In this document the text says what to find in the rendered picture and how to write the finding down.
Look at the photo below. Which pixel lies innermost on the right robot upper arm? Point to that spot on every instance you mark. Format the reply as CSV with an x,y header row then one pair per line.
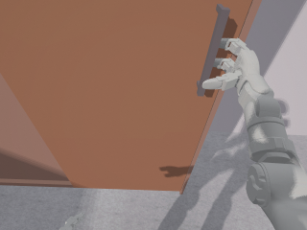
x,y
281,191

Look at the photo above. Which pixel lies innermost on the right robot hand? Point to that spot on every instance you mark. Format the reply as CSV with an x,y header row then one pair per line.
x,y
246,63

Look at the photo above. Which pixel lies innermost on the wardrobe door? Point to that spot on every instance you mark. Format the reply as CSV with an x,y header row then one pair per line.
x,y
23,153
111,85

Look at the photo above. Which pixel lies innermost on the left robot hand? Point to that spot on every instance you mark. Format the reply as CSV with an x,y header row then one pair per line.
x,y
73,222

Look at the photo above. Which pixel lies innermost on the handle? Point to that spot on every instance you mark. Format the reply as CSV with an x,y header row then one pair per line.
x,y
223,14

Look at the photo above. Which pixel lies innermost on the right robot forearm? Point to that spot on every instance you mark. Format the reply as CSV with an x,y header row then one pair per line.
x,y
268,139

